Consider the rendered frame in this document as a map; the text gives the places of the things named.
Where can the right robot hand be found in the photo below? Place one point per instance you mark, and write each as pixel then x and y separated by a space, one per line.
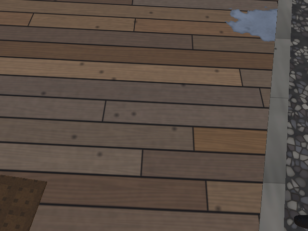
pixel 301 221

